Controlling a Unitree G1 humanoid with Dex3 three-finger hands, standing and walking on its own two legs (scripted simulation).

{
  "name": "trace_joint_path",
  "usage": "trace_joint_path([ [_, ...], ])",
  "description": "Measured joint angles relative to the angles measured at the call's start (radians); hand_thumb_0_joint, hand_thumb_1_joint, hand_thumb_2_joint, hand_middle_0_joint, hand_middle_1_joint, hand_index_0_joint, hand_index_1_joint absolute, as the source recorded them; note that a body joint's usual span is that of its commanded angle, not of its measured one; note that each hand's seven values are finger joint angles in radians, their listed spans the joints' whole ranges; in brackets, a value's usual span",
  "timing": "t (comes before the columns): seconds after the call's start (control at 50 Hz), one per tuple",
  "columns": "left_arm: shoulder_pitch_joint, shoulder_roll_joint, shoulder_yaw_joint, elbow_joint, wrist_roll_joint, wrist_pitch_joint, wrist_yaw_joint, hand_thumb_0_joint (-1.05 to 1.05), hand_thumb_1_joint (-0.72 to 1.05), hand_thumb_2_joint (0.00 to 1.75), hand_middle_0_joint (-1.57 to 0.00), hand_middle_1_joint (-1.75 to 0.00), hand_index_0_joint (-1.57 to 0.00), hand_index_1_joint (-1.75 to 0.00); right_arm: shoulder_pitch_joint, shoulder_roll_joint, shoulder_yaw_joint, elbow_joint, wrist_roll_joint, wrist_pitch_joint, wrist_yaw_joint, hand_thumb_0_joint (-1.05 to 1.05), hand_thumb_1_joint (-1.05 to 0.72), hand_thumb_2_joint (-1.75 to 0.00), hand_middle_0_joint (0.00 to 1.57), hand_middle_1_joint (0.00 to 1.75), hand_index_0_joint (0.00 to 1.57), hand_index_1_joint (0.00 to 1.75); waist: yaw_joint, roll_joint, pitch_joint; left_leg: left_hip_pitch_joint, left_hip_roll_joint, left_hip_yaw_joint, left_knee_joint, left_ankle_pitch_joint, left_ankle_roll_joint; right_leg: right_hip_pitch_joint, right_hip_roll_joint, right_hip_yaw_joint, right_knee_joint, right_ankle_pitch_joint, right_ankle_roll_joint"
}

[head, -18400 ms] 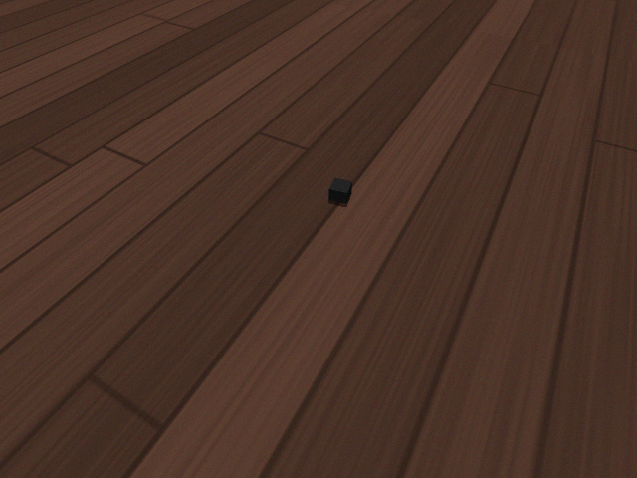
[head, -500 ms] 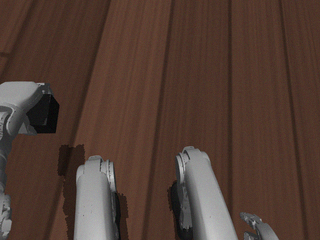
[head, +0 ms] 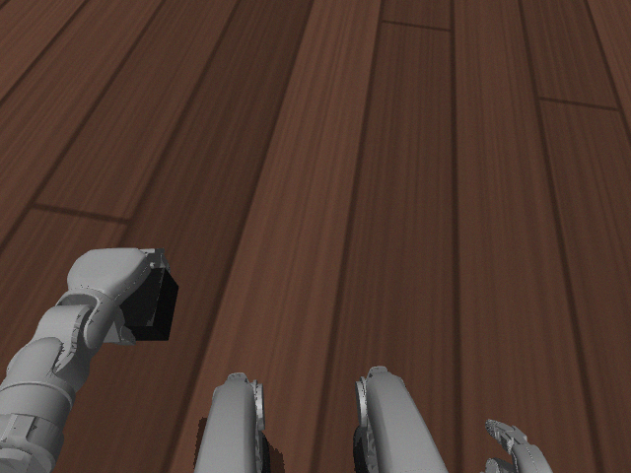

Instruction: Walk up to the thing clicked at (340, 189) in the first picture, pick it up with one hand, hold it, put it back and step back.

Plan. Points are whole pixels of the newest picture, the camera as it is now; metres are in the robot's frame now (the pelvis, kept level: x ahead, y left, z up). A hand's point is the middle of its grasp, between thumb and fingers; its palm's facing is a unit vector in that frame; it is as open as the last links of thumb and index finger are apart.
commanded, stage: lift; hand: left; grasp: from above
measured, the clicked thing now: (136, 304) +0.37 +0.25 -0.10
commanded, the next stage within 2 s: hold in 0.68 s
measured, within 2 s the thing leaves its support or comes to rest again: neither
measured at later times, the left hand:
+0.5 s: hand (99, 267) +0.36 +0.23 +0.05, palm faces -0.45 -0.02 -0.90, open 11.2 cm
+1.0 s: hand (90, 226) +0.38 +0.23 +0.10, palm faces -0.48 -0.02 -0.88, open 11.2 cm
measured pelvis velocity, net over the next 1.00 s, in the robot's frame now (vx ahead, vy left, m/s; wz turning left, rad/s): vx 0.08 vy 0.00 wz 0.00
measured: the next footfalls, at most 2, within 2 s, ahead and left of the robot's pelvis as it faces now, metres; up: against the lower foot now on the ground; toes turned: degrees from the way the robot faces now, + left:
none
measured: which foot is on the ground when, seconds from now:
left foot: down 0.00-1.00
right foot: down 0.00-1.00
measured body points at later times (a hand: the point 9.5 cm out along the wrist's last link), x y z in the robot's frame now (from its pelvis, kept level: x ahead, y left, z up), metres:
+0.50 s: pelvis +0.04 +0.00 +0.12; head +0.10 +0.01 +0.56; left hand +0.38 +0.23 +0.10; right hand +0.13 -0.26 +0.00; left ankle +0.08 +0.12 -0.55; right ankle +0.08 -0.15 -0.55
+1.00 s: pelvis +0.08 +0.00 +0.16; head +0.12 -0.01 +0.61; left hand +0.40 +0.23 +0.15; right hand +0.19 -0.27 +0.04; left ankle +0.08 +0.12 -0.55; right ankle +0.08 -0.15 -0.55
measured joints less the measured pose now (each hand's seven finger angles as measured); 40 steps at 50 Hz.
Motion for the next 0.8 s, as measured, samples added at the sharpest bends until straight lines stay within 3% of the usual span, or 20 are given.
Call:
trace_joint_path([
  [0.14, 0.021, -0.030, -0.031, 0.067, 0.004, 0.012, 0.028, -0.02, -0.18, 0.64, -0.54, -0.73, -0.60, -0.67, 0.033, 0.006, -0.002, 0.027, 0.007, -0.032, -0.015, 0.01, -0.90, -0.90, 0.20, 0.30, 0.20, 0.30, 0.007, -0.006, 0.009, 0.201, 0.003, 0.014, -0.180, 0.047, -0.001, 0.196, 0.001, 0.004, -0.178, 0.050, -0.003],
  [0.32, 0.041, -0.078, -0.084, 0.117, 0.037, 0.018, 0.065, -0.02, -0.17, 0.64, -0.53, -0.73, -0.59, -0.67, 0.072, 0.000, -0.013, 0.056, 0.012, -0.060, -0.021, 0.01, -0.91, -0.90, 0.20, 0.30, 0.20, 0.30, 0.020, -0.014, 0.023, 0.408, 0.004, 0.035, -0.368, 0.092, 0.002, 0.397, 0.000, 0.015, -0.368, 0.102, -0.001],
  [0.48, 0.021, -0.111, -0.099, 0.153, 0.044, 0.046, 0.106, -0.02, -0.17, 0.64, -0.53, -0.73, -0.59, -0.67, 0.080, 0.003, -0.018, 0.063, 0.017, -0.074, -0.012, 0.01, -0.91, -0.90, 0.20, 0.30, 0.20, 0.30, 0.023, -0.018, 0.054, 0.566, 0.001, 0.058, -0.518, 0.132, 0.004, 0.546, -0.004, 0.031, -0.512, 0.143, 0.001],
  [0.68, 0.044, -0.129, -0.116, 0.128, 0.017, 0.076, 0.064, -0.02, -0.17, 0.64, -0.54, -0.73, -0.59, -0.67, 0.082, 0.010, -0.025, 0.053, 0.021, -0.066, -0.013, 0.01, -0.91, -0.90, 0.20, 0.30, 0.20, 0.30, 0.038, -0.019, 0.082, 0.713, -0.004, 0.077, -0.669, 0.169, 0.005, 0.682, -0.009, 0.044, -0.652, 0.179, 0.001],
  [0.8, 0.062, -0.134, -0.119, 0.109, 0.021, 0.062, 0.053, -0.02, -0.18, 0.64, -0.54, -0.73, -0.60, -0.66, 0.077, 0.009, -0.028, 0.053, 0.020, -0.056, -0.017, 0.01, -0.90, -0.90, 0.20, 0.30, 0.20, 0.30, 0.046, -0.023, 0.085, 0.784, -0.006, 0.080, -0.732, 0.179, 0.002, 0.751, -0.012, 0.043, -0.711, 0.187, -0.001],
])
